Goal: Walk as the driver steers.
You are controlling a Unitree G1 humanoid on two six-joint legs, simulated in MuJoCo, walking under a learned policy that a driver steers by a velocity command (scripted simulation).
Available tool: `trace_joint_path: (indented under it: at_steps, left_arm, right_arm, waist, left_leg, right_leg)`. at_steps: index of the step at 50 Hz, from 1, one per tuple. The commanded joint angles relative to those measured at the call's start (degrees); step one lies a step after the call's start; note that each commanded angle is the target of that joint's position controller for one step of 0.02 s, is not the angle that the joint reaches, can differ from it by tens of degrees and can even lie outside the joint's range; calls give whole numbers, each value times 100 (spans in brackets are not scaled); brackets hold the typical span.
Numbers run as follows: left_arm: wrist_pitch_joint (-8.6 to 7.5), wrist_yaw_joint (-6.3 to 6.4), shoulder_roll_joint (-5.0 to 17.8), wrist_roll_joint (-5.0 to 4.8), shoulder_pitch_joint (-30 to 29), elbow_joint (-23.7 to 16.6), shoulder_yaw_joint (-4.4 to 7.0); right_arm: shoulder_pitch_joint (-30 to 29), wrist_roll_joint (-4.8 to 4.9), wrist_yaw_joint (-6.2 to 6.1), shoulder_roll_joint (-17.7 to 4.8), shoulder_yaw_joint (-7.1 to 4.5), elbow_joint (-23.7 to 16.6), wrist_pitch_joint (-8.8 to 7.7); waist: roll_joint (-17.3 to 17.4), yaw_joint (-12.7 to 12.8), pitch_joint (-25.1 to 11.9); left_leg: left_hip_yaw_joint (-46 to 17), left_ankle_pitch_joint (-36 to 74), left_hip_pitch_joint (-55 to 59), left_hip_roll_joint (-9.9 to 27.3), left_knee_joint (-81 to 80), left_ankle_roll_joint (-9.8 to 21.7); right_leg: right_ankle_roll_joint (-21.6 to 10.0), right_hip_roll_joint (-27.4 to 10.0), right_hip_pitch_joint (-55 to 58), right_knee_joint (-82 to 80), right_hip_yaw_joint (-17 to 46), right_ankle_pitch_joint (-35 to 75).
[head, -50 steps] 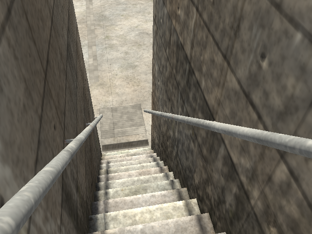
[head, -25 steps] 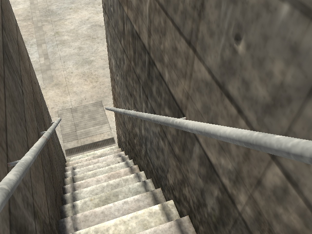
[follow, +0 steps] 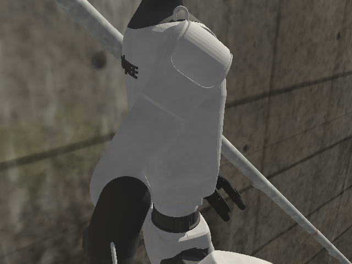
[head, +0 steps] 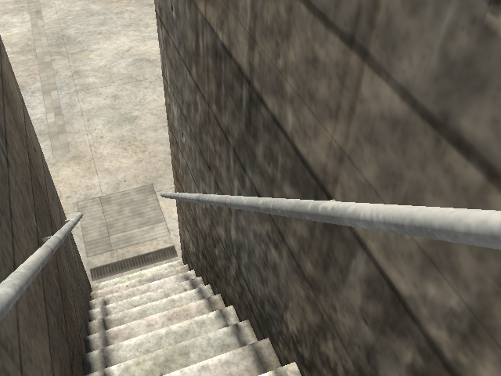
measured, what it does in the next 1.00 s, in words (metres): goes down, turning left: right foot 0.21 m lower, then left foot 0.22 m lower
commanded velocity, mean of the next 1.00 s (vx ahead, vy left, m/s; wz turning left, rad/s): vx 0.25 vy -0.01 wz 0.33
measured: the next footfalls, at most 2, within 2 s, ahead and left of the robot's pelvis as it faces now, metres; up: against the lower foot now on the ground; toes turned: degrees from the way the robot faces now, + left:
right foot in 0.14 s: +0.19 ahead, -0.12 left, -0.21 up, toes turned -10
left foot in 0.66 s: +0.34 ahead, +0.19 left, -0.43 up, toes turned +14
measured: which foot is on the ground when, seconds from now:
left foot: down 0.00-0.14, up 0.16-0.64, down 0.66-1.00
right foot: up 0.00-0.12, down 0.14-0.66, up 0.68-1.00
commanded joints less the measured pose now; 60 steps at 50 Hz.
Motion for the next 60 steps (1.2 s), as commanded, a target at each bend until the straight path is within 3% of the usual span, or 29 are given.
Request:
trace_joint_path:
  at_steps: [1, 5, 6, 7, 9, 10, 11, 12, 17, 22, 23, 24, 26, 27, 28, 34, 37, 40, 41, 43, 44, 45, 47, 51, 52, 54, 55, 56, 60]
  left_arm:
    - [-111, 79, 739, -207, -421, -394, 136]
    - [-229, 48, 635, -673, 719, 443, 148]
    - [-233, -276, 842, 797, 2181, 479, 197]
    - [-139, -351, 752, 988, 4295, 879, 340]
    - [97, -412, 978, 398, 3130, 285, 306]
    - [189, 121, 611, -891, 2245, 217, 262]
    - [4, -401, 970, 106, 2038, 298, 190]
    - [-143, -513, 451, 250, 1720, 247, 59]
    - [-412, -209, 238, 153, 655, 67, -214]
    - [-387, -50, 738, 291, 2268, 881, -38]
    - [-402, 24, 526, 298, 2273, 817, -112]
    - [-259, 259, 731, -562, 2089, 735, 138]
    - [-259, 512, 773, -508, 1609, 717, 212]
    - [-225, 202, 172, 587, 2097, 844, -117]
    - [-194, 24, 597, 724, 2292, 963, 23]
    - [-270, -723, 549, 384, 3304, 1285, 9]
    - [-574, -183, 525, -448, 577, -341, -193]
    - [-297, -3, 323, 186, 1046, -367, -320]
    - [94, 314, -389, 185, 353, -335, -286]
    - [330, 235, -337, -38, 350, -215, -345]
    - [97, -195, 469, -401, 995, -673, -147]
    - [-129, -376, 743, -103, 909, -557, 4]
    - [-104, -465, 656, -11, 2, -806, 49]
    - [318, -141, -118, -313, -159, -549, -99]
    - [304, -480, 515, -174, 27, -448, -127]
    - [221, -42, 8, -602, -164, -511, 7]
    - [287, -566, 656, 291, 1077, -329, 12]
    - [227, -161, 264, -506, 28, -503, 38]
    - [-83, -56, 518, -596, 1209, 142, 336]
  right_arm:
    - [-1184, 89, -173, -581, 20, -810, -108]
    - [-824, -152, -181, -977, -310, -567, -103]
    - [0, -637, 427, -723, -187, -469, -282]
    - [-813, -413, 778, -1186, -397, -569, -194]
    - [-630, -358, 997, -824, -458, -812, 35]
    - [-1806, -72, 109, -820, -518, -1400, 138]
    - [-1453, -380, 634, -3, 31, -1473, -44]
    - [-1225, -158, 613, -77, -86, -1341, 32]
    - [-188, -347, 926, -330, -141, -847, 126]
    - [-1780, -935, 855, -738, -377, -1465, 93]
    - [-2254, -877, 773, -727, -361, -1715, 27]
    - [-3983, -344, 2, -955, -622, -2368, 86]
    - [-3763, -386, -314, -1061, -626, -2454, 221]
    - [-2533, -779, 393, -673, -268, -1761, 266]
    - [-2482, -706, 546, -604, -310, -1478, 304]
    - [498, -771, 817, -2881, -1084, -518, -73]
    - [852, -344, 1042, -1724, -695, -568, -461]
    - [-1838, -676, 814, -522, -163, -931, -613]
    - [-2167, 60, 23, -433, -137, -1113, -130]
    - [-1744, 69, -289, -675, -149, -1033, 41]
    - [-1812, -615, 234, -1176, -106, -1630, -444]
    - [-445, -612, 238, -927, -158, -1080, -651]
    - [1713, -512, -58, -616, -147, -194, -640]
    - [-1127, 80, -369, -811, -383, -1226, 68]
    - [-745, -431, -96, -514, -67, -1232, -185]
    - [-1185, 154, -371, -383, -255, -1406, 177]
    - [-1136, -759, 181, -701, -25, -1101, -188]
    - [-1296, -106, -167, -284, -303, -1535, -123]
    - [-525, -273, -357, -863, -653, -1140, 213]
  waist:
    - [1044, 250, 1584]
    - [619, -41, 956]
    - [285, 411, 1156]
    - [-380, 1513, 23]
    - [-1106, 553, -1493]
    - [519, 719, -93]
    - [-198, 173, -1531]
    - [267, -6, -917]
    - [-186, -848, 315]
    - [-560, 369, 663]
    - [-291, 599, 708]
    - [-721, 1183, -89]
    - [-592, 883, 460]
    - [1170, 921, 2249]
    - [865, 976, 1851]
    - [2167, 105, -1078]
    - [1571, -653, -129]
    - [150, 891, 131]
    - [475, 826, 242]
    - [-333, 751, 146]
    - [723, 998, 941]
    - [901, 429, 434]
    - [1205, -191, 215]
    - [-317, 375, 126]
    - [957, 311, 1281]
    - [96, 143, 423]
    - [2313, 671, 1092]
    - [200, -255, 704]
    - [572, -184, 684]
  left_leg:
    - [-1992, 3168, -1234, 993, -1717, 961]
    - [-2264, 6287, -324, 1418, -526, 731]
    - [-1315, 4623, -1641, 585, 1437, 56]
    - [-599, 3796, -2394, 24, 3150, -416]
    - [-256, 438, -3952, -61, 5867, -516]
    - [-521, -383, -4962, 91, 4361, -632]
    - [-490, 404, -4494, 574, 5158, -370]
    - [-840, 2057, -4413, 730, 4648, -358]
    - [-592, 6482, -1685, 960, 1879, -792]
    - [-415, 7118, -3771, 1044, 405, -130]
    - [-529, 7079, -3897, 1247, -140, -9]
    - [-1012, 6211, -3242, 1068, -996, -255]
    - [-906, 6344, -2303, 1187, -1472, -519]
    - [-1, 8552, -3332, 1411, -3056, -262]
    - [-8, 8497, -2233, 1290, -2874, -365]
    - [-1493, 7530, 3581, 856, -2572, 1334]
    - [-4591, 3383, 2987, 2884, -4074, 1808]
    - [-3810, 1656, -940, 2181, -3721, 1475]
    - [-3277, 2184, -910, 1795, -3552, 1539]
    - [-2912, 2555, -2497, 1376, -3804, 1117]
    - [-1891, 6400, -3830, 1168, -3196, 958]
    - [-1954, 6150, -2177, 1006, -2218, 574]
    - [-2756, 6779, 825, 1186, -1285, -5]
    - [-3626, 4323, -999, 1144, -2068, 528]
    - [-2829, 2705, -2242, 895, -1570, 672]
    - [-2743, 4167, -1482, 849, -1432, 457]
    - [-2694, 3032, -2815, 644, -501, 747]
    - [-2307, 4695, -931, 661, -1150, 386]
    - [-2150, 5452, -1109, 339, 404, 786]
  right_leg:
    - [-12, -96, 1118, -3494, -21, 2676]
    - [-369, -324, 2948, -5480, -25, 2899]
    - [-528, 61, 5119, -5057, -625, 2624]
    - [-887, -118, 7338, -6097, -620, 3658]
    - [-1958, -1534, 9156, -4078, 452, 6919]
    - [-2225, -2109, 7605, -4511, 1031, 7020]
    - [-2289, -2354, 7740, -4419, 680, 6993]
    - [-2309, -2290, 6099, -4382, 711, 6421]
    - [-1495, -1218, 1153, -4238, -542, 3056]
    - [-1211, -1864, 3137, -3528, 297, -3038]
    - [-1249, -2023, 3130, -3676, 463, -3381]
    - [-724, -1371, 4376, -3903, -157, -3678]
    - [-742, -1558, 3357, -3494, -93, -4456]
    - [-840, -2258, 2048, -3149, 372, -5243]
    - [-1043, -2154, 1657, -2980, 264, -5332]
    - [-84, -40, -1418, 5754, -758, -3952]
    - [-80, -421, -4761, 5609, 615, -3563]
    - [-300, -1017, -3248, 2643, 806, -433]
    - [300, -625, -1743, 1662, 560, -522]
    - [536, -233, 714, 671, 39, 877]
    - [-7, -246, 544, 931, -480, 1534]
    - [93, -197, -256, -21, -87, 1968]
    - [-8, -192, -2433, -959, -104, 1314]
    - [61, 146, 1578, -3118, 702, 2575]
    - [-336, -240, 1296, -4084, 605, 4002]
    - [27, -59, 2820, -4782, 650, 3432]
    - [-391, -133, 2995, -3791, 413, 4002]
    - [-214, 183, 2701, -5346, 27, 3355]
    - [-576, -359, 4889, -7274, 200, 4022]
